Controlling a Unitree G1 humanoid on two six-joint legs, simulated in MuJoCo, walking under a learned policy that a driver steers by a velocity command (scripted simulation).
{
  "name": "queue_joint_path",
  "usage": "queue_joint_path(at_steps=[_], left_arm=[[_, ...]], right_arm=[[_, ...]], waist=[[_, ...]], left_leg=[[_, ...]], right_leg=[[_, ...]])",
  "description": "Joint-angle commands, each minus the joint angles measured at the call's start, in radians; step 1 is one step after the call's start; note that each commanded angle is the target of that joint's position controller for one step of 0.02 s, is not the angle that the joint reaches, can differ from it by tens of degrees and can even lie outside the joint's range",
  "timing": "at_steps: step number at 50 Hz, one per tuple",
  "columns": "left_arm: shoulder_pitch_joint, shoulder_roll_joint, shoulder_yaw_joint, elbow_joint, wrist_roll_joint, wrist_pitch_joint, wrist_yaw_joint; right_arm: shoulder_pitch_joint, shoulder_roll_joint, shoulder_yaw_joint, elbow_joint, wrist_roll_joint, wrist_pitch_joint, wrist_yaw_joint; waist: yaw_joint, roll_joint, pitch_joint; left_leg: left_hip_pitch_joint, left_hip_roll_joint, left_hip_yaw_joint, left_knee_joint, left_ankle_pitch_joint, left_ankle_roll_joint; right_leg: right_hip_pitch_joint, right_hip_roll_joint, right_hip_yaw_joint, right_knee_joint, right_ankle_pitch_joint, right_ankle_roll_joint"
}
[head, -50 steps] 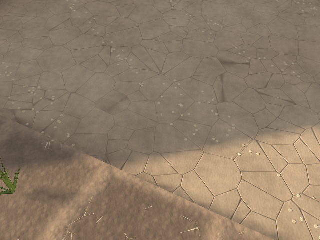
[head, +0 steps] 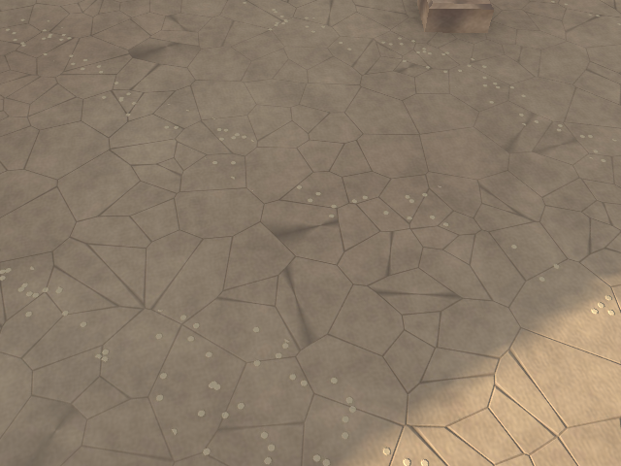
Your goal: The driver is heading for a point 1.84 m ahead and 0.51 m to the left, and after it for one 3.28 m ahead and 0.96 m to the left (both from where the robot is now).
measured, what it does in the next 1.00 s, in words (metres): goes down, turning left: right foot 0.06 m lower, then left foot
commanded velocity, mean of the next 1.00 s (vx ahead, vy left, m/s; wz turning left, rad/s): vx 0.50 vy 0.00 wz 0.43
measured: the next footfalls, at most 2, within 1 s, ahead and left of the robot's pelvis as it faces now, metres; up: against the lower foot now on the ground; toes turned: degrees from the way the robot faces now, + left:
right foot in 0.32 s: +0.33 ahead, -0.15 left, -0.06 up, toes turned +11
left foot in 0.82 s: +0.52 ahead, +0.10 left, -0.06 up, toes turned +31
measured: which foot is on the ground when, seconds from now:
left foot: down 0.00-0.32, up 0.34-0.80, down 0.82-1.00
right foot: up 0.00-0.30, down 0.32-0.82, up 0.84-1.00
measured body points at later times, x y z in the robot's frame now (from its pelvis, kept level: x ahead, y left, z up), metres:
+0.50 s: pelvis +0.27 -0.07 -0.07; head +0.30 -0.09 +0.38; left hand +0.28 +0.20 -0.18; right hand +0.38 -0.33 -0.21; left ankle +0.20 +0.05 -0.69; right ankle +0.29 -0.15 -0.81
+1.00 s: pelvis +0.49 +0.04 -0.07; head +0.51 +0.06 +0.38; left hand +0.40 +0.28 -0.21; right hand +0.70 -0.14 -0.20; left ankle +0.48 +0.08 -0.81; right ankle +0.52 -0.11 -0.72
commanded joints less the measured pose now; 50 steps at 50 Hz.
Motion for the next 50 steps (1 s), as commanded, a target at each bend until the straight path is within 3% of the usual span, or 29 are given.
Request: queue_joint_path(at_steps=[1, 3, 7, 10, 13, 14, 15, 16, 17, 18, 19, 20, 21, 22, 23, 24, 27, 32, 35, 38, 40, 41, 42, 43, 44, 45, 46, 48, 50], left_arm=[[-0.074, 0.065, 0.015, -0.075, -0.009, -0.01, -0.003], [-0.121, 0.072, 0.016, -0.085, -0.012, -0.014, -0.001], [-0.25, 0.042, 0.002, -0.124, -0.014, -0.02, -0.009], [-0.277, 0.064, 0.005, -0.139, -0.02, -0.027, -0.009], [-0.223, 0.085, 0.011, -0.116, -0.034, -0.044, 0.004], [-0.162, 0.09, 0.015, -0.094, -0.028, -0.054, 0.011], [-0.023, 0.104, 0.024, -0.043, -0.013, -0.068, 0.018], [0.13, 0.142, 0.036, -0.013, 0.016, -0.085, 0.022], [0.237, 0.179, 0.038, -0.013, 0.03, -0.082, 0.022], [0.272, 0.26, 0.067, -0.012, -0.016, -0.06, 0.018], [0.175, 0.18, 0.058, -0.034, -0.015, -0.051, 0.024], [0.076, 0.068, 0.024, -0.066, -0.017, -0.052, 0.024], [0.043, 0.089, 0.024, -0.061, -0.002, -0.057, 0.033], [0.062, 0.084, 0.022, -0.046, -0.011, -0.064, 0.04], [0.056, 0.061, 0.015, -0.029, -0.025, -0.077, 0.039], [0.068, 0.065, 0.019, -0.019, -0.026, -0.088, 0.038], [0.117, 0.049, 0.017, 0.008, -0.033, -0.101, 0.037], [0.172, 0.059, 0.017, 0.031, -0.031, -0.084, 0.044], [0.231, 0.082, 0.021, 0.056, -0.029, -0.071, 0.053], [0.26, 0.106, 0.022, 0.075, -0.024, -0.052, 0.06], [0.273, 0.132, 0.024, 0.089, -0.018, -0.036, 0.058], [0.265, 0.133, 0.022, 0.087, -0.024, -0.03, 0.055], [0.248, 0.096, 0.009, 0.052, -0.032, -0.034, 0.048], [0.313, 0.0, -0.009, 0.005, -0.041, -0.036, 0.024], [0.17, 0.115, 0.023, -0.006, -0.025, -0.035, 0.029], [0.113, 0.095, 0.02, -0.031, -0.04, -0.046, 0.025], [0.126, 0.08, 0.016, -0.019, -0.041, -0.051, 0.023], [0.191, 0.05, 0.012, 0.02, -0.013, -0.022, 0.019], [0.194, 0.036, 0.015, 0.026, -0.005, -0.001, 0.008]], right_arm=[[0.05, -0.142, -0.031, -0.024, 0.008, -0.02, -0.006], [0.07, -0.153, -0.035, -0.015, 0.009, -0.022, -0.009], [0.08, -0.14, -0.038, -0.011, -0.003, -0.01, -0.016], [0.081, -0.158, -0.047, -0.03, -0.02, -0.002, -0.03], [0.079, -0.174, -0.059, -0.049, -0.039, 0.014, -0.048], [0.084, -0.179, -0.063, -0.047, -0.038, 0.02, -0.047], [0.092, -0.164, -0.061, -0.043, -0.03, 0.022, -0.042], [0.11, -0.118, -0.052, -0.044, -0.007, 0.019, -0.036], [0.233, -0.018, -0.033, -0.039, 0.008, 0.024, -0.045], [0.298, -0.077, -0.034, -0.079, 0.024, 0.026, -0.058], [0.174, -0.105, -0.035, -0.065, -0.003, 0.039, -0.06], [0.0, -0.144, -0.042, -0.078, -0.027, 0.043, -0.037], [-0.005, -0.12, -0.043, -0.097, -0.025, 0.046, -0.013], [-0.017, -0.113, -0.041, -0.092, -0.038, 0.061, 0.003], [-0.022, -0.103, -0.043, -0.086, -0.038, 0.07, 0.014], [-0.025, -0.092, -0.04, -0.082, -0.037, 0.078, 0.02], [-0.12, -0.065, -0.03, -0.117, -0.034, 0.077, 0.034], [-0.317, -0.026, 0.001, -0.179, -0.027, 0.071, 0.051], [-0.407, -0.033, 0.011, -0.216, -0.03, 0.065, 0.059], [-0.401, -0.041, 0.011, -0.217, -0.038, 0.062, 0.048], [-0.281, -0.07, -0.003, -0.177, -0.044, 0.055, 0.035], [-0.135, -0.095, -0.018, -0.128, -0.054, 0.044, 0.025], [0.023, -0.17, -0.044, -0.086, -0.069, 0.038, 0.008], [0.014, -0.257, -0.06, -0.09, -0.053, 0.044, -0.002], [0.027, -0.24, -0.062, -0.092, -0.015, 0.055, -0.009], [-0.055, -0.206, -0.051, -0.081, -0.009, 0.054, -0.014], [-0.103, -0.152, -0.037, -0.079, -0.008, 0.047, -0.013], [-0.159, -0.1, -0.02, -0.071, -0.004, 0.028, -0.016], [-0.13, -0.103, -0.018, -0.052, -0.001, 0.005, -0.013]], waist=[[0.01, 0.092, 0.034], [-0.001, 0.084, 0.026], [-0.037, 0.11, 0.038], [-0.048, 0.115, 0.04], [-0.048, 0.1, 0.034], [-0.02, 0.065, 0.011], [0.032, -0.009, -0.051], [0.084, -0.079, -0.155], [0.047, -0.233, -0.276], [0.052, -0.311, -0.436], [0.056, -0.147, -0.268], [0.087, 0.031, -0.061], [0.048, -0.082, -0.033], [0.032, -0.103, -0.006], [0.005, -0.095, 0.027], [-0.002, -0.108, 0.002], [0.002, -0.072, 0.0], [0.043, -0.046, 0.032], [0.065, -0.028, 0.053], [0.054, -0.037, 0.023], [0.005, -0.055, -0.054], [-0.062, -0.034, -0.124], [-0.126, 0.054, -0.231], [-0.044, 0.262, -0.305], [-0.096, 0.068, -0.255], [-0.055, 0.072, -0.111], [-0.01, 0.038, -0.037], [0.059, 0.057, -0.002], [0.07, 0.055, -0.012]], left_leg=[[0.036, 0.256, -0.253, -0.144, 0.251, 0.165], [0.068, 0.236, -0.243, -0.128, 0.25, 0.152], [0.013, 0.203, -0.233, -0.052, 0.165, 0.115], [0.015, 0.219, -0.297, 0.065, 0.102, 0.1], [0.039, 0.211, -0.365, 0.213, 0.078, 0.087], [0.033, 0.187, -0.358, 0.317, 0.086, 0.079], [-0.017, 0.119, -0.301, 0.514, 0.051, 0.062], [-0.218, 0.052, -0.236, 0.783, -0.161, 0.048], [-0.493, 0.009, -0.176, 1.143, -0.639, 0.036], [-0.634, 0.015, -0.111, 1.296, -0.539, 0.027], [-0.737, 0.077, -0.09, 1.342, -0.379, 0.012], [-0.693, 0.109, -0.111, 1.212, -0.237, 0.006], [-0.643, 0.123, -0.112, 1.167, -0.164, -0.014], [-0.596, 0.152, -0.117, 1.122, -0.147, -0.025], [-0.549, 0.158, -0.135, 1.03, -0.086, -0.036], [-0.534, 0.143, -0.107, 1.037, -0.071, -0.044], [-0.558, 0.137, -0.084, 0.844, 0.034, -0.058], [-0.538, 0.129, -0.001, 0.536, 0.156, -0.034], [-0.525, 0.121, 0.046, 0.427, 0.121, 0.0], [-0.415, 0.053, 0.101, 0.355, -0.013, 0.047], [-0.245, -0.012, 0.113, 0.308, -0.102, 0.094], [-0.031, -0.017, 0.08, 0.22, -0.05, 0.127], [0.245, 0.17, -0.155, 0.182, -0.108, 0.186], [0.496, 0.485, -0.676, 0.101, -0.024, 0.327], [0.419, 0.458, -0.658, 0.041, 0.009, 0.304], [0.282, 0.419, -0.494, 0.014, 0.083, 0.269], [0.148, 0.366, -0.4, -0.02, 0.179, 0.225], [0.006, 0.284, -0.262, -0.075, 0.255, 0.169], [-0.017, 0.258, -0.217, -0.104, 0.304, 0.167]], right_leg=[[-0.122, -0.03, -0.007, -0.086, 0.17, 0.038], [-0.134, -0.026, -0.005, -0.169, 0.237, 0.054], [-0.018, 0.005, -0.007, -0.351, 0.374, 0.059], [0.035, 0.002, 0.033, -0.445, 0.368, 0.046], [0.121, -0.014, 0.06, -0.549, 0.318, 0.035], [0.205, -0.008, 0.037, -0.594, 0.316, 0.027], [0.378, 0.007, -0.005, -0.622, 0.342, 0.026], [0.652, -0.064, 0.037, -0.493, 0.359, 0.013], [0.917, -0.305, 0.243, -0.27, 0.714, -0.005], [0.968, -0.454, 0.572, -0.421, 0.359, -0.136], [0.79, -0.415, 0.598, -0.588, -0.073, -0.164], [0.569, -0.285, 0.382, -0.657, -0.134, -0.099], [0.476, -0.282, 0.322, -0.657, 0.055, -0.101], [0.404, -0.249, 0.251, -0.667, 0.199, -0.093], [0.342, -0.198, 0.151, -0.69, 0.262, -0.07], [0.353, -0.19, 0.125, -0.693, 0.346, -0.072], [0.409, -0.168, 0.003, -0.718, 0.489, -0.095], [0.484, -0.158, -0.116, -0.75, 0.487, -0.08], [0.57, -0.186, -0.16, -0.73, 0.556, -0.072], [0.634, -0.191, -0.21, -0.601, 0.876, -0.072], [0.642, -0.196, -0.227, -0.391, 1.038, -0.088], [0.547, -0.187, -0.245, -0.206, 0.933, -0.079], [0.318, -0.153, -0.258, 0.071, 0.567, -0.059], [-0.09, 0.051, -0.221, 0.422, -0.364, -0.012], [-0.166, 0.038, -0.046, 0.466, -0.28, -0.019], [-0.191, -0.006, -0.032, 0.412, -0.185, -0.028], [-0.13, -0.033, -0.031, 0.321, -0.141, -0.027], [0.002, -0.056, -0.033, 0.217, -0.107, -0.007], [0.03, -0.049, -0.049, 0.174, -0.079, 0.007]])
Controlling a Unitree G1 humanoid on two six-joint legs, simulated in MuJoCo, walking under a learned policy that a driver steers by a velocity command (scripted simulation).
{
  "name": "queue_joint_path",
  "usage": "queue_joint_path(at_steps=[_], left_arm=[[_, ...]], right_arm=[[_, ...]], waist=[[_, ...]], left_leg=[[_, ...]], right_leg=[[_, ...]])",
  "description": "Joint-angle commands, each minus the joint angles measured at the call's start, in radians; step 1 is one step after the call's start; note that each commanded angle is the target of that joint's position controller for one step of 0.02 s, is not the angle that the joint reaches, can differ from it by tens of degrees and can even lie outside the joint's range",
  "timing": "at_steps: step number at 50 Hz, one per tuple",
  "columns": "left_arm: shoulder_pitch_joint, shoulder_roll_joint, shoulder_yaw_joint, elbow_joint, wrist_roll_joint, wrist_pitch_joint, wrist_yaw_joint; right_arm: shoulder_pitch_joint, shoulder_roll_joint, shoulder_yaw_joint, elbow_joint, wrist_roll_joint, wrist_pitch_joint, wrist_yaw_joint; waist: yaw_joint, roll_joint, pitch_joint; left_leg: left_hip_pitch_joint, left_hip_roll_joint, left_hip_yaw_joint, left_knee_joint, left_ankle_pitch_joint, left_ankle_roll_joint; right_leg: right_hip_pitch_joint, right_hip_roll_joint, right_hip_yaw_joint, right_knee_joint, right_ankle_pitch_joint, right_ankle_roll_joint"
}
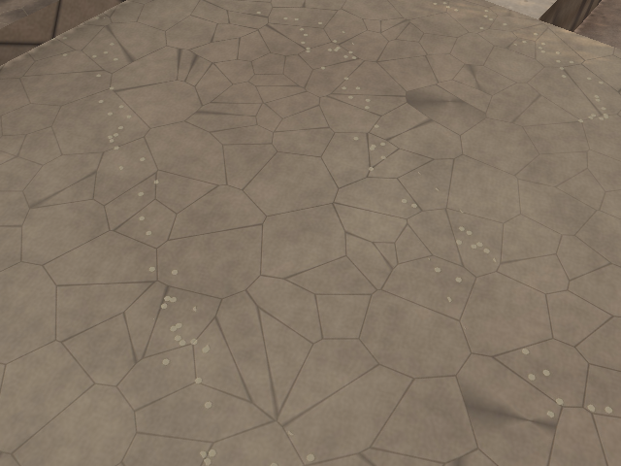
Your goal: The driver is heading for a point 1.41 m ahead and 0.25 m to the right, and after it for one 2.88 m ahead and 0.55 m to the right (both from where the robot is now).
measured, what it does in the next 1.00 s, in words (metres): walks ahead: right foot, then left foot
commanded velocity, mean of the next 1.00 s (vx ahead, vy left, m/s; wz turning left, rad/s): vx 0.50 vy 0.00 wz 0.04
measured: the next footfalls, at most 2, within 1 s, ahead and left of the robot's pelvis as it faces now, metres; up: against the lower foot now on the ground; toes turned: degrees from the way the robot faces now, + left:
right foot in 0.38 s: +0.38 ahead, -0.13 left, +0.00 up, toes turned -3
left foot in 0.94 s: +0.66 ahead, +0.07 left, +0.00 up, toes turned +5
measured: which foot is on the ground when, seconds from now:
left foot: down 0.00-0.38, up 0.40-0.92, down 0.94-1.00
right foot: up 0.00-0.36, down 0.38-0.96, up 0.98-1.00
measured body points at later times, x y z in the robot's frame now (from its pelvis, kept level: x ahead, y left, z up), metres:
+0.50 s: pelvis +0.27 -0.06 -0.01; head +0.30 -0.07 +0.44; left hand +0.39 +0.20 -0.13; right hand +0.27 -0.32 -0.16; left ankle +0.12 +0.05 -0.65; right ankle +0.34 -0.13 -0.74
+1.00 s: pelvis +0.54 -0.01 -0.01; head +0.57 +0.00 +0.44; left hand +0.49 +0.23 -0.17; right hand +0.71 -0.25 -0.12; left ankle +0.63 +0.06 -0.74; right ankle +0.37 -0.13 -0.68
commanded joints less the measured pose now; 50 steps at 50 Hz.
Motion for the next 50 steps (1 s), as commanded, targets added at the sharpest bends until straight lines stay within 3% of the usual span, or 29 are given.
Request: queue_joint_path(at_steps=[1, 7, 13, 16, 18, 19, 20, 21, 22, 23, 24, 26, 28, 30, 34, 37, 41, 44, 45, 46, 47, 48, 49, 50], left_arm=[[0.073, 0.078, 0.023, -0.02, 0.011, 0.019, -0.012], [-0.155, 0.076, 0.025, -0.087, 0.001, 0.018, -0.017], [-0.318, 0.066, 0.01, -0.143, 0.0, 0.008, -0.019], [-0.299, 0.081, 0.012, -0.15, -0.002, -0.002, -0.016], [-0.12, 0.115, 0.029, -0.094, -0.003, -0.012, 0.001], [0.054, 0.139, 0.042, -0.039, 0.007, -0.023, 0.013], [0.21, 0.235, 0.067, -0.009, 0.033, -0.028, 0.028], [0.216, 0.298, 0.082, -0.002, 0.028, -0.022, 0.017], [0.118, 0.233, 0.07, -0.007, -0.011, -0.015, 0.007], [0.016, 0.168, 0.052, -0.023, -0.018, -0.016, 0.004], [-0.032, 0.118, 0.038, -0.025, -0.013, -0.022, 0.0], [-0.041, 0.073, 0.021, 0.002, -0.015, -0.033, 0.006], [0.006, 0.09, 0.024, 0.029, -0.018, -0.049, 0.006], [0.037, 0.116, 0.03, 0.049, -0.021, -0.057, 0.006], [0.099, 0.107, 0.025, 0.078, -0.023, -0.055, 0.005], [0.142, 0.112, 0.024, 0.097, -0.022, -0.056, 0.008], [0.189, 0.119, 0.024, 0.123, -0.012, -0.05, 0.018], [0.159, 0.138, 0.029, 0.129, -0.005, -0.044, 0.028], [0.143, 0.145, 0.031, 0.129, -0.003, -0.042, 0.029], [0.129, 0.142, 0.029, 0.128, -0.006, -0.037, 0.028], [0.127, 0.117, 0.019, 0.107, -0.013, -0.038, 0.025], [0.24, 0.012, -0.004, 0.08, -0.053, -0.039, 0.013], [0.187, 0.113, 0.023, 0.093, -0.023, -0.037, 0.018], [0.113, 0.118, 0.03, 0.069, -0.019, -0.037, 0.016]], right_arm=[[0.052, -0.114, -0.024, -0.015, 0.011, -0.038, -0.004], [0.164, -0.114, -0.021, 0.036, 0.01, -0.045, -0.005], [0.262, -0.113, -0.012, 0.088, -0.004, -0.046, -0.017], [0.242, -0.135, -0.014, 0.1, -0.011, -0.046, -0.029], [0.21, -0.155, -0.017, 0.102, -0.016, -0.046, -0.031], [0.196, -0.15, -0.013, 0.101, -0.009, -0.045, -0.029], [0.226, -0.09, 0.006, 0.065, 0.016, -0.051, -0.021], [0.327, -0.036, 0.009, 0.068, 0.028, -0.05, -0.015], [0.242, -0.121, -0.013, 0.067, 0.001, -0.044, -0.02], [0.183, -0.111, -0.013, 0.047, 0.0, -0.049, -0.014], [0.148, -0.091, -0.009, 0.041, 0.0, -0.05, -0.009], [0.167, -0.062, -0.004, 0.049, -0.02, -0.027, 0.002], [0.16, -0.043, -0.002, 0.046, -0.025, -0.012, 0.013], [0.092, -0.04, -0.001, 0.022, -0.024, -0.004, 0.019], [-0.082, -0.038, 0.004, -0.037, -0.018, -0.003, 0.023], [-0.18, -0.02, 0.015, -0.067, -0.012, -0.007, 0.024], [-0.258, -0.034, 0.015, -0.098, -0.012, -0.013, 0.019], [-0.214, -0.056, 0.004, -0.095, -0.013, -0.025, 0.013], [-0.135, -0.069, -0.005, -0.071, -0.015, -0.031, 0.007], [0.019, -0.084, -0.017, -0.018, -0.021, -0.04, -0.001], [0.202, -0.145, -0.037, 0.031, -0.043, -0.05, -0.013], [0.301, -0.262, -0.07, 0.043, -0.056, -0.046, -0.017], [0.234, -0.215, -0.063, 0.039, -0.013, -0.031, -0.008], [0.115, -0.172, -0.05, 0.021, -0.001, -0.028, -0.006]], waist=[[0.01, 0.035, -0.03], [-0.048, 0.061, 0.029], [-0.097, 0.072, 0.053], [-0.06, 0.082, 0.046], [0.023, 0.091, -0.052], [0.101, 0.06, -0.147], [0.131, -0.062, -0.284], [0.071, -0.239, -0.366], [0.048, -0.076, -0.251], [0.013, -0.04, -0.112], [-0.007, -0.015, -0.054], [-0.054, -0.055, -0.026], [-0.063, -0.052, -0.033], [-0.061, -0.045, -0.007], [-0.023, -0.042, 0.035], [0.006, -0.05, 0.036], [0.025, -0.057, 0.044], [-0.014, -0.063, 0.024], [-0.049, -0.065, -0.016], [-0.116, -0.035, -0.094], [-0.177, 0.026, -0.211], [-0.147, 0.266, -0.352], [-0.136, 0.155, -0.332], [-0.087, 0.106, -0.17]], left_leg=[[0.063, 0.276, -0.231, -0.241, 0.321, 0.124], [0.147, 0.253, -0.18, -0.276, 0.339, 0.08], [0.288, 0.287, -0.159, -0.236, 0.475, 0.073], [0.337, 0.315, -0.145, -0.16, 0.679, 0.057], [0.329, 0.298, -0.12, 0.049, 0.927, 0.029], [0.234, 0.258, -0.085, 0.256, 0.839, 0.01], [-0.027, 0.181, -0.04, 0.578, 0.476, -0.02], [-0.309, -0.012, -0.057, 0.879, -0.341, -0.042], [-0.38, 0.056, -0.174, 0.936, -0.285, -0.022], [-0.397, 0.103, -0.16, 0.898, -0.195, -0.02], [-0.375, 0.141, -0.147, 0.839, -0.139, -0.022], [-0.293, 0.176, -0.131, 0.761, -0.098, -0.046], [-0.287, 0.182, -0.105, 0.73, -0.076, -0.067], [-0.353, 0.204, -0.084, 0.674, -0.021, -0.089], [-0.446, 0.222, -0.048, 0.474, 0.113, -0.121], [-0.414, 0.198, -0.018, 0.32, 0.184, -0.122], [-0.406, 0.173, -0.01, 0.21, 0.166, -0.093], [-0.314, 0.139, -0.004, 0.15, 0.059, -0.048], [-0.209, 0.108, 0.008, 0.122, 0.025, -0.029], [-0.025, 0.079, 0.025, 0.055, 0.055, -0.005], [0.24, 0.204, -0.108, 0.048, 0.018, 0.042], [0.541, 0.507, -0.592, -0.03, -0.089, 0.183], [0.479, 0.506, -0.73, -0.127, -0.112, 0.181], [0.336, 0.472, -0.554, -0.134, -0.121, 0.154]], right_leg=[[-0.081, -0.028, 0.012, -0.056, 0.074, 0.021], [-0.231, -0.033, -0.003, -0.284, 0.285, 0.043], [-0.23, 0.021, -0.037, -0.479, 0.318, 0.001], [-0.138, 0.062, -0.05, -0.551, 0.218, -0.049], [0.097, 0.13, -0.071, -0.601, 0.15, -0.089], [0.331, 0.113, -0.05, -0.665, 0.204, -0.118], [0.629, -0.128, 0.237, -0.681, 0.101, -0.188], [0.773, -0.348, 0.693, -0.801, 0.136, -0.312], [0.656, -0.29, 0.651, -0.833, 0.061, -0.282], [0.502, -0.26, 0.493, -0.864, 0.07, -0.256], [0.404, -0.207, 0.392, -0.905, 0.128, -0.224], [0.293, -0.134, 0.255, -0.95, 0.238, -0.178], [0.277, -0.121, 0.205, -0.971, 0.326, -0.186], [0.278, -0.112, 0.168, -1.007, 0.321, -0.193], [0.325, -0.079, 0.11, -1.033, 0.371, -0.182], [0.365, -0.072, 0.077, -1.021, 0.442, -0.17], [0.484, -0.113, 0.076, -0.977, 0.541, -0.168], [0.544, -0.14, 0.066, -0.878, 0.736, -0.149], [0.544, -0.132, 0.053, -0.782, 0.862, -0.135], [0.507, -0.095, 0.019, -0.604, 0.898, -0.117], [0.334, -0.049, -0.013, -0.35, 0.684, -0.096], [-0.035, 0.13, -0.079, 0.053, 0.092, -0.041], [-0.145, 0.144, 0.064, 0.164, -0.166, -0.057], [-0.193, 0.085, 0.082, 0.173, -0.091, -0.066]])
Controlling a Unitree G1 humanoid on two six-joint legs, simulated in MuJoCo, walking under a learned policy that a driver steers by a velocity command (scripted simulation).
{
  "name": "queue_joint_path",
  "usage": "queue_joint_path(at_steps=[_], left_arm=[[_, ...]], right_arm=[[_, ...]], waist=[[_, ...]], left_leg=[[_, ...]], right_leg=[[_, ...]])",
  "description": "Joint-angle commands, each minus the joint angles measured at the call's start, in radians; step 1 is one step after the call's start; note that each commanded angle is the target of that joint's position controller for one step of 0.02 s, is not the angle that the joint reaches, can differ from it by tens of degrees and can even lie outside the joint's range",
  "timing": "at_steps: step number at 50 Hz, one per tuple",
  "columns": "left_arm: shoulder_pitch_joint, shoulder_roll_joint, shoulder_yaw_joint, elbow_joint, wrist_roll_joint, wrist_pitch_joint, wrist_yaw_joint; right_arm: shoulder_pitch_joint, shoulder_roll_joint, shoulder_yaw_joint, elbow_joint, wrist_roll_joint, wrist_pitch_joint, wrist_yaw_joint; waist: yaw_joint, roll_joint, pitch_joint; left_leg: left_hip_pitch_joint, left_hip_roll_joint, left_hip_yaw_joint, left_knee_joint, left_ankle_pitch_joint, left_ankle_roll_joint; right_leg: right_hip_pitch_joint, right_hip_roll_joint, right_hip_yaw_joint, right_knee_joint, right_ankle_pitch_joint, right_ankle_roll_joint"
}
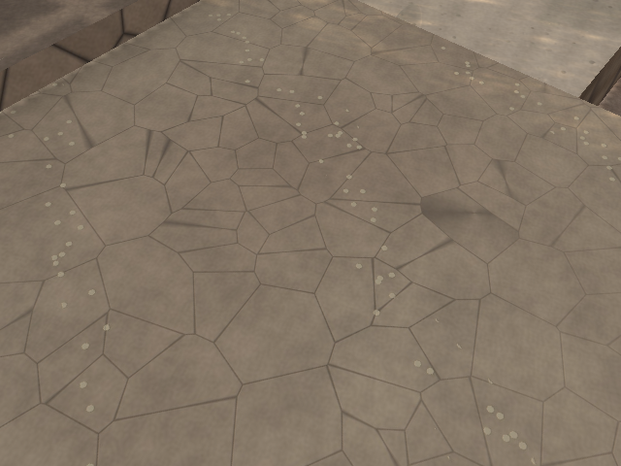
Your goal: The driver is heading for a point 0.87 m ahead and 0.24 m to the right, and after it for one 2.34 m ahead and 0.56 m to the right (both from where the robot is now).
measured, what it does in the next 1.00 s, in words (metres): walks ahead, turning right: right foot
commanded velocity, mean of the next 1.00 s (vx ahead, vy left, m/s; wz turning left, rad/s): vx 0.50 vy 0.00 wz -0.38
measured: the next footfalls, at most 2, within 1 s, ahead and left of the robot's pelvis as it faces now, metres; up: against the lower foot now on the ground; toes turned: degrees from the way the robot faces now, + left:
right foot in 0.50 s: +0.40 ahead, -0.11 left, +0.00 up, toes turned -16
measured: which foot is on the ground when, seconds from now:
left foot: down 0.00-0.52, up 0.54-1.00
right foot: up 0.00-0.48, down 0.50-1.00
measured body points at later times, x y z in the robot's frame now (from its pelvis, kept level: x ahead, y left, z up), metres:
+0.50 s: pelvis +0.26 -0.02 -0.01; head +0.30 -0.03 +0.44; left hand +0.48 +0.17 -0.12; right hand +0.17 -0.25 -0.15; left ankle +0.10 +0.08 -0.72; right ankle +0.36 -0.10 -0.73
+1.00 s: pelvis +0.54 -0.08 +0.00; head +0.57 -0.10 +0.45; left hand +0.62 +0.19 -0.13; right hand +0.64 -0.38 -0.09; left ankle +0.72 -0.04 -0.71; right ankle +0.36 -0.10 -0.73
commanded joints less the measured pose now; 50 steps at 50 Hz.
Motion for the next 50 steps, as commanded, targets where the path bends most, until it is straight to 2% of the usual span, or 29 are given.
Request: queue_joint_path(at_steps=[1, 2, 3, 4, 6, 8, 11, 14, 19, 22, 23, 24, 25, 26, 27, 28, 29, 30, 31, 32, 33, 36, 38, 41, 46, 48, 49, 50], left_arm=[[-0.029, 0.108, 0.024, -0.083, 0.002, -0.019, -0.006], [-0.041, 0.09, 0.024, -0.081, 0.007, -0.012, -0.01], [-0.026, 0.076, 0.021, -0.077, 0.023, 0.002, -0.015], [-0.008, 0.059, 0.018, -0.065, 0.026, 0.016, -0.021], [-0.027, 0.054, 0.02, -0.071, 0.024, 0.033, -0.03], [-0.102, 0.059, 0.022, -0.096, 0.021, 0.042, -0.034], [-0.205, 0.059, 0.022, -0.132, 0.016, 0.043, -0.037], [-0.296, 0.039, 0.011, -0.165, 0.015, 0.037, -0.042], [-0.415, 0.032, -0.001, -0.227, 0.022, 0.032, -0.049], [-0.351, 0.052, 0.01, -0.222, 0.025, 0.031, -0.044], [-0.282, 0.067, 0.02, -0.204, 0.027, 0.03, -0.04], [-0.18, 0.089, 0.034, -0.176, 0.029, 0.026, -0.038], [-0.027, 0.133, 0.057, -0.133, 0.041, 0.02, -0.03], [0.062, 0.246, 0.092, -0.129, 0.048, 0.021, -0.015], [0.022, 0.296, 0.102, -0.143, 0.022, 0.033, -0.017], [-0.015, 0.265, 0.096, -0.136, 0.001, 0.042, -0.012], [-0.069, 0.212, 0.084, -0.141, -0.002, 0.042, -0.007], [-0.117, 0.167, 0.072, -0.147, 0.0, 0.039, -0.005], [-0.143, 0.145, 0.064, -0.151, -0.007, 0.032, 0.001], [-0.153, 0.135, 0.058, -0.155, -0.01, 0.024, 0.002], [-0.138, 0.143, 0.058, -0.154, -0.012, 0.013, 0.001], [-0.084, 0.187, 0.068, -0.15, -0.011, 0.001, -0.002], [-0.04, 0.187, 0.068, -0.15, -0.009, 0.004, -0.004], [0.014, 0.188, 0.068, -0.149, -0.007, 0.009, -0.003], [0.083, 0.176, 0.057, -0.132, 0.006, 0.004, 0.01], [0.058, 0.194, 0.058, -0.135, 0.01, 0.0, 0.018], [0.032, 0.207, 0.059, -0.139, 0.011, -0.004, 0.019], [0.017, 0.219, 0.061, -0.14, 0.013, -0.007, 0.018]], right_arm=[[0.2, -0.133, -0.041, 0.032, 0.018, 0.005, -0.001], [0.179, -0.101, -0.031, 0.04, 0.019, -0.002, -0.003], [0.171, -0.074, -0.023, 0.053, 0.023, -0.008, -0.007], [0.185, -0.072, -0.021, 0.061, 0.02, -0.016, -0.009], [0.23, -0.095, -0.026, 0.083, 0.022, -0.034, -0.011], [0.261, -0.107, -0.028, 0.095, 0.02, -0.041, -0.012], [0.304, -0.095, -0.023, 0.107, 0.018, -0.04, -0.015], [0.321, -0.091, -0.019, 0.113, 0.019, -0.042, -0.021], [0.403, -0.101, -0.019, 0.147, 0.014, -0.033, -0.04], [0.378, -0.133, -0.027, 0.144, 0.009, -0.02, -0.05], [0.367, -0.147, -0.031, 0.14, 0.007, -0.012, -0.051], [0.358, -0.16, -0.035, 0.132, 0.006, -0.003, -0.05], [0.334, -0.166, -0.037, 0.113, 0.013, 0.001, -0.046], [0.342, -0.099, -0.022, 0.059, 0.027, -0.005, -0.034], [0.312, -0.093, -0.026, -0.002, 0.032, -0.015, -0.017], [0.201, -0.123, -0.029, -0.021, 0.017, -0.025, -0.012], [0.181, -0.117, -0.026, -0.035, 0.026, -0.038, -0.009], [0.194, -0.113, -0.028, -0.023, 0.023, -0.037, -0.011], [0.204, -0.109, -0.028, -0.025, 0.004, -0.021, -0.012], [0.227, -0.096, -0.025, -0.021, -0.01, 0.0, -0.009], [0.226, -0.09, -0.025, -0.029, -0.016, 0.017, -0.005], [0.143, -0.083, -0.023, -0.072, -0.014, 0.039, 0.002], [0.051, -0.091, -0.022, -0.108, -0.011, 0.042, 0.003], [-0.044, -0.09, -0.016, -0.145, -0.005, 0.04, 0.009], [-0.153, -0.088, -0.001, -0.191, 0.002, 0.022, 0.02], [-0.115, -0.109, -0.006, -0.191, 0.004, 0.014, 0.019], [-0.053, -0.126, -0.013, -0.174, 0.005, 0.01, 0.014], [0.041, -0.148, -0.024, -0.145, 0.006, 0.005, 0.006]], waist=[[-0.078, 0.055, -0.1], [-0.05, 0.062, -0.051], [-0.022, 0.083, -0.033], [-0.014, 0.087, -0.04], [-0.006, 0.076, -0.031], [-0.015, 0.069, 0.0], [-0.036, 0.061, 0.029], [-0.054, 0.063, 0.043], [-0.088, 0.066, 0.057], [-0.043, 0.102, 0.004], [-0.013, 0.113, -0.039], [0.027, 0.114, -0.101], [0.104, 0.076, -0.177], [0.113, -0.087, -0.285], [0.063, -0.193, -0.341], [0.065, -0.042, -0.213], [0.034, -0.004, -0.115], [-0.015, 0.055, -0.051], [-0.046, 0.053, -0.031], [-0.066, 0.033, -0.044], [-0.071, 0.022, -0.053], [-0.058, -0.006, -0.038], [-0.024, -0.024, -0.019], [0.016, -0.045, -0.023], [0.061, -0.056, -0.012], [0.028, -0.065, -0.01], [-0.005, -0.071, -0.024], [-0.046, -0.07, -0.065]], left_leg=[[0.422, 0.335, -0.472, -0.33, -0.098, 0.168], [0.335, 0.286, -0.384, -0.361, -0.042, 0.131], [0.27, 0.245, -0.317, -0.385, 0.0, 0.103], [0.251, 0.238, -0.274, -0.397, 0.04, 0.097], [0.247, 0.233, -0.214, -0.423, 0.097, 0.097], [0.26, 0.231, -0.164, -0.454, 0.091, 0.089], [0.303, 0.223, -0.096, -0.467, 0.137, 0.072], [0.333, 0.21, -0.02, -0.462, 0.215, 0.052], [0.492, 0.25, 0.059, -0.386, 0.446, 0.043], [0.559, 0.267, 0.109, -0.213, 0.851, 0.03], [0.564, 0.27, 0.124, -0.093, 0.962, 0.028], [0.536, 0.269, 0.132, 0.074, 0.961, 0.023], [0.393, 0.251, 0.145, 0.316, 0.789, -0.002], [0.079, 0.161, 0.157, 0.678, 0.237, -0.044], [-0.239, -0.05, -0.011, 0.928, -0.4, -0.078], [-0.348, 0.042, -0.134, 0.911, -0.297, -0.063], [-0.333, 0.081, -0.129, 0.827, -0.207, -0.061], [-0.273, 0.111, -0.126, 0.731, -0.173, -0.067], [-0.212, 0.125, -0.126, 0.67, -0.166, -0.085], [-0.161, 0.132, -0.126, 0.628, -0.159, -0.101], [-0.147, 0.129, -0.115, 0.601, -0.16, -0.115], [-0.191, 0.128, -0.089, 0.482, -0.077, -0.147], [-0.243, 0.125, -0.085, 0.383, -0.002, -0.158], [-0.274, 0.105, -0.087, 0.249, 0.093, -0.154], [-0.238, 0.068, -0.067, 0.072, 0.146, -0.106], [-0.15, 0.052, -0.075, 0.008, 0.1, -0.07], [-0.058, 0.03, -0.069, -0.019, 0.057, -0.051], [0.059, -0.003, -0.057, -0.038, 0.01, -0.032]], right_leg=[[-0.472, -0.067, 0.073, 0.323, 0.077, -0.027], [-0.432, -0.094, 0.068, 0.262, 0.11, -0.023], [-0.383, -0.112, 0.065, 0.216, 0.133, -0.011], [-0.352, -0.106, 0.061, 0.207, 0.146, -0.002], [-0.379, -0.105, 0.06, 0.19, 0.187, 0.009], [-0.456, -0.116, 0.065, 0.147, 0.258, 0.019], [-0.538, -0.113, 0.063, 0.045, 0.356, 0.03], [-0.522, -0.102, 0.013, -0.109, 0.442, 0.028], [-0.51, -0.073, -0.082, -0.275, 0.4, -0.019], [-0.39, 0.001, -0.139, -0.309, 0.263, -0.079], [-0.313, 0.038, -0.155, -0.317, 0.212, -0.105], [-0.192, 0.07, -0.153, -0.355, 0.194, -0.133], [0.035, 0.046, -0.078, -0.434, 0.221, -0.178], [0.312, -0.223, 0.295, -0.461, 0.177, -0.28], [0.456, -0.393, 0.788, -0.618, 0.276, -0.412], [0.377, -0.349, 0.624, -0.632, 0.27, -0.365], [0.241, -0.319, 0.508, -0.655, 0.322, -0.32], [0.123, -0.265, 0.419, -0.678, 0.415, -0.27], [0.042, -0.217, 0.35, -0.689, 0.496, -0.245], [0.003, -0.184, 0.303, -0.696, 0.535, -0.233], [-0.013, -0.168, 0.287, -0.697, 0.587, -0.235], [-0.037, -0.133, 0.262, -0.717, 0.601, -0.224], [-0.013, -0.122, 0.276, -0.723, 0.581, -0.204], [0.065, -0.116, 0.286, -0.706, 0.591, -0.178], [0.183, -0.153, 0.292, -0.669, 0.7, -0.154], [0.197, -0.18, 0.298, -0.639, 0.769, -0.129], [0.188, -0.18, 0.288, -0.597, 0.866, -0.11], [0.185, -0.166, 0.273, -0.5, 0.991, -0.096]])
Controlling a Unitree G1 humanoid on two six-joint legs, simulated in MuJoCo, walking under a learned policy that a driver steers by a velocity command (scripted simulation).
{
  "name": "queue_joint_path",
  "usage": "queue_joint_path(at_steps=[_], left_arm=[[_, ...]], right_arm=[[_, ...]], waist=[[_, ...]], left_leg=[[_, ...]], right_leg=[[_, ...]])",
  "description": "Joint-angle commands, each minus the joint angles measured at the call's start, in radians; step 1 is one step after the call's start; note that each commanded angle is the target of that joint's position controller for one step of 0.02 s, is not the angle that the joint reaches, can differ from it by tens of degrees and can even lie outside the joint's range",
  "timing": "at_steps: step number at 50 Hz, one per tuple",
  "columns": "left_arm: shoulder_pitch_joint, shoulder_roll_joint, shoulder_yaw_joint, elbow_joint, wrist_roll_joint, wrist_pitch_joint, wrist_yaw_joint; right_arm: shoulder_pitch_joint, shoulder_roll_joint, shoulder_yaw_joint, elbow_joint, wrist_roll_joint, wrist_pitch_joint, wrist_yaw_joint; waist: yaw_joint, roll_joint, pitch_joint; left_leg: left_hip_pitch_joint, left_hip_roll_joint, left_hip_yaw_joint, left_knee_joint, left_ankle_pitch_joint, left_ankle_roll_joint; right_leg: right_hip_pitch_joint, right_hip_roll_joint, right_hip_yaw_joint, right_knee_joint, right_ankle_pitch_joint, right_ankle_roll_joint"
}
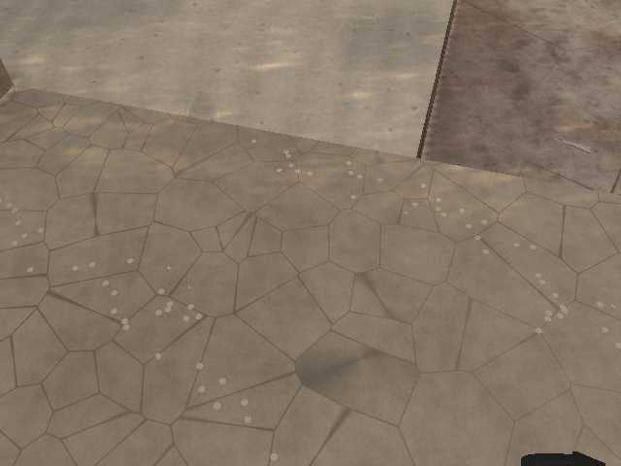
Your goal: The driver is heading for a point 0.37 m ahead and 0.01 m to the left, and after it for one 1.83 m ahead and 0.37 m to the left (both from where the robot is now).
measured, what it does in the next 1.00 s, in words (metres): walks ahead: left foot, then right foot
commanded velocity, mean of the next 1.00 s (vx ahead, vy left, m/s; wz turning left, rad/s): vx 0.50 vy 0.00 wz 0.02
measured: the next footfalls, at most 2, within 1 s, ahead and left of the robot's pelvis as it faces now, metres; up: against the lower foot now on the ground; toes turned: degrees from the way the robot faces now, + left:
left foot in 0.04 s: +0.19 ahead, +0.11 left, +0.00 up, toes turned +1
right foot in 0.56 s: +0.45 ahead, -0.10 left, +0.00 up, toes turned -5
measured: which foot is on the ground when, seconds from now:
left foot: up 0.00-0.02, down 0.04-0.56, up 0.58-1.00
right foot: down 0.00-0.04, up 0.06-0.54, down 0.56-1.00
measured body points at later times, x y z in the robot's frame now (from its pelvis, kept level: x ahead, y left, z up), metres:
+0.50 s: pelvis +0.26 +0.01 +0.01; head +0.29 +0.01 +0.46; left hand +0.47 +0.23 -0.10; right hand +0.20 -0.23 -0.13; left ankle +0.15 +0.11 -0.73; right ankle +0.40 -0.11 -0.71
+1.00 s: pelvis +0.51 -0.03 +0.01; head +0.54 -0.03 +0.46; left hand +0.46 +0.22 -0.13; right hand +0.67 -0.25 -0.12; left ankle +0.66 +0.11 -0.69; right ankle +0.41 -0.10 -0.73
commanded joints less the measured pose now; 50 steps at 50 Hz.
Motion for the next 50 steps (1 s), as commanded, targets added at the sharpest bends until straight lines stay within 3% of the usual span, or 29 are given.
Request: queue_joint_path(at_steps=[1, 2, 3, 4, 5, 6, 8, 11, 16, 19, 22, 24, 26, 27, 28, 29, 30, 31, 32, 33, 35, 39, 43, 46, 50], left_arm=[[-0.029, 0.17, 0.031, -0.039, 0.005, -0.017, 0.002], [-0.018, 0.121, 0.015, -0.063, 0.0, -0.023, -0.004], [0.134, 0.033, 0.002, -0.066, -0.037, -0.022, -0.01], [0.104, 0.111, 0.009, -0.047, -0.001, -0.017, -0.005], [0.012, 0.117, 0.012, -0.061, 0.005, -0.015, -0.009], [-0.053, 0.101, 0.005, -0.076, 0.007, -0.016, -0.017], [-0.07, 0.082, 0.001, -0.085, 0.02, 0.0, -0.03], [-0.075, 0.058, -0.007, -0.082, 0.026, 0.019, -0.041], [-0.291, 0.035, -0.027, -0.151, 0.022, 0.021, -0.052], [-0.39, 0.014, -0.041, -0.179, 0.015, 0.016, -0.054], [-0.45, 0.024, -0.043, -0.198, 0.011, 0.012, -0.049], [-0.459, 0.038, -0.039, -0.207, 0.011, 0.008, -0.044], [-0.4, 0.053, -0.029, -0.192, 0.015, 0.0, -0.037], [-0.294, 0.062, -0.021, -0.155, 0.02, -0.008, -0.031], [-0.134, 0.097, -0.005, -0.1, 0.033, -0.019, -0.021], [0.028, 0.186, 0.019, -0.078, 0.057, -0.026, -0.007], [0.048, 0.254, 0.039, -0.065, 0.039, -0.013, -0.011], [-0.031, 0.185, 0.027, -0.072, 0.004, -0.004, -0.016], [-0.121, 0.124, 0.011, -0.086, -0.001, -0.006, -0.02], [-0.168, 0.082, -0.001, -0.089, 0.002, -0.012, -0.023], [-0.182, 0.048, -0.011, -0.07, -0.002, -0.025, -0.017], [-0.109, 0.079, -0.002, -0.03, -0.003, -0.052, -0.012], [-0.057, 0.065, -0.008, -0.005, -0.001, -0.053, -0.009], [-0.039, 0.063, -0.012, 0.007, -0.001, -0.055, -0.004], [0.029, 0.067, -0.014, 0.041, 0.004, -0.046, 0.008]], right_arm=[[0.23, -0.151, -0.051, 0.012, 0.003, -0.032, -0.023], [0.385, -0.21, -0.066, 0.032, -0.016, -0.04, -0.038], [0.437, -0.321, -0.094, 0.048, -0.029, -0.032, -0.035], [0.366, -0.241, -0.083, 0.047, 0.003, -0.017, -0.024], [0.264, -0.165, -0.064, 0.025, 0.012, -0.016, -0.019], [0.22, -0.118, -0.051, 0.026, 0.007, -0.021, -0.016], [0.226, -0.089, -0.039, 0.057, 0.009, -0.033, -0.021], [0.29, -0.104, -0.041, 0.098, 0.022, -0.054, -0.016], [0.36, -0.109, -0.042, 0.141, 0.026, -0.05, -0.015], [0.401, -0.12, -0.045, 0.163, 0.026, -0.05, -0.015], [0.439, -0.128, -0.046, 0.184, 0.021, -0.046, -0.018], [0.441, -0.136, -0.048, 0.194, 0.017, -0.042, -0.024], [0.42, -0.148, -0.051, 0.2, 0.014, -0.036, -0.029], [0.407, -0.151, -0.051, 0.202, 0.017, -0.032, -0.03], [0.408, -0.133, -0.044, 0.199, 0.02, -0.029, -0.03], [0.415, -0.073, -0.025, 0.153, 0.037, -0.032, -0.026], [0.505, -0.034, -0.023, 0.15, 0.044, -0.03, -0.026], [0.426, -0.127, -0.048, 0.158, 0.017, -0.02, -0.032], [0.367, -0.111, -0.046, 0.141, 0.017, -0.025, -0.024], [0.341, -0.089, -0.042, 0.14, 0.02, -0.026, -0.018], [0.359, -0.068, -0.039, 0.154, -0.002, -0.004, -0.007], [0.292, -0.054, -0.04, 0.14, 0.003, 0.022, 0.008], [0.162, -0.052, -0.039, 0.099, 0.008, 0.025, 0.011], [0.072, -0.032, -0.026, 0.068, 0.006, 0.02, 0.017], [-0.021, -0.025, -0.016, 0.022, 0.006, 0.016, 0.025]], waist=[[-0.167, -0.068, -0.116], [-0.22, 0.012, -0.237], [-0.157, 0.265, -0.342], [-0.135, 0.143, -0.27], [-0.114, 0.04, -0.113], [-0.109, -0.013, -0.054], [-0.077, 0.048, -0.022], [-0.064, 0.062, -0.035], [-0.101, 0.048, 0.026], [-0.127, 0.051, 0.032], [-0.144, 0.054, 0.035], [-0.135, 0.057, 0.039], [-0.098, 0.057, 0.015], [-0.048, 0.039, -0.037], [0.01, 0.0, -0.131], [0.056, -0.131, -0.266], [0.011, -0.301, -0.33], [-0.007, -0.135, -0.208], [-0.038, -0.102, -0.089], [-0.064, -0.084, -0.044], [-0.108, -0.109, -0.019], [-0.111, -0.083, 0.005], [-0.086, -0.074, 0.045], [-0.068, -0.078, 0.06], [-0.04, -0.084, 0.075]], left_leg=[[0.361, -0.049, 0.019, -0.106, -0.041, 0.066], [0.595, 0.131, -0.173, -0.117, -0.148, 0.113], [0.829, 0.39, -0.662, -0.213, -0.199, 0.261], [0.741, 0.379, -0.785, -0.293, -0.318, 0.265], [0.592, 0.338, -0.607, -0.303, -0.335, 0.245], [0.495, 0.284, -0.48, -0.325, -0.242, 0.22], [0.405, 0.2, -0.312, -0.359, -0.068, 0.172], [0.405, 0.182, -0.229, -0.384, 0.087, 0.186], [0.43, 0.147, -0.138, -0.45, 0.101, 0.187], [0.445, 0.136, -0.093, -0.44, 0.169, 0.172], [0.501, 0.16, -0.087, -0.405, 0.238, 0.165], [0.547, 0.189, -0.095, -0.371, 0.294, 0.158], [0.576, 0.198, -0.085, -0.276, 0.456, 0.141], [0.57, 0.175, -0.058, -0.147, 0.555, 0.126], [0.484, 0.128, -0.019, 0.044, 0.507, 0.105], [0.239, 0.055, 0.036, 0.362, 0.178, 0.071], [-0.028, -0.103, 0.028, 0.629, -0.475, 0.054], [-0.105, -0.038, -0.073, 0.69, -0.424, 0.069], [-0.113, 0.001, -0.075, 0.663, -0.332, 0.072], [-0.076, 0.033, -0.071, 0.608, -0.27, 0.069], [0.005, 0.061, -0.058, 0.545, -0.225, 0.045], [-0.061, 0.06, -0.066, 0.507, -0.13, 0.02], [-0.16, 0.052, -0.068, 0.386, 0.003, 0.009], [-0.135, 0.041, -0.012, 0.241, 0.087, 0.013], [-0.111, 0.02, 0.071, 0.105, 0.063, 0.055]], right_leg=[[-0.072, -0.223, 0.048, 0.319, 0.938, -0.039], [-0.221, -0.169, 0.011, 0.581, 0.684, -0.023], [-0.54, 0.022, -0.084, 0.92, -0.031, 0.023], [-0.653, -0.022, -0.03, 1.015, -0.122, 0.009], [-0.675, -0.075, -0.028, 1.01, -0.031, 0.009], [-0.661, -0.11, -0.036, 0.958, 0.027, 0.012], [-0.606, -0.151, -0.06, 0.871, 0.058, 0.027], [-0.611, -0.165, -0.101, 0.82, 0.085, 0.052], [-0.726, -0.219, -0.169, 0.596, 0.242, 0.095], [-0.676, -0.204, -0.204, 0.431, 0.321, 0.098], [-0.639, -0.183, -0.221, 0.339, 0.327, 0.08], [-0.616, -0.174, -0.218, 0.301, 0.282, 0.057], [-0.517, -0.141, -0.227, 0.252, 0.211, 0.026], [-0.384, -0.111, -0.242, 0.191, 0.218, 0.005], [-0.164, -0.129, -0.215, 0.164, 0.227, -0.026], [0.112, -0.38, 0.083, 0.135, 0.119, -0.099], [0.229, -0.57, 0.484, 0.012, 0.105, -0.204], [0.126, -0.513, 0.423, -0.002, 0.037, -0.18], [-0.01, -0.47, 0.285, -0.031, 0.073, -0.156], [-0.104, -0.418, 0.188, -0.071, 0.14, -0.125], [-0.206, -0.35, 0.066, -0.116, 0.252, -0.088], [-0.206, -0.346, -0.057, -0.174, 0.343, -0.085], [-0.163, -0.333, -0.156, -0.191, 0.401, -0.06], [-0.138, -0.321, -0.233, -0.184, 0.489, -0.039], [-0.023, -0.345, -0.303, -0.118, 0.676, -0.027]])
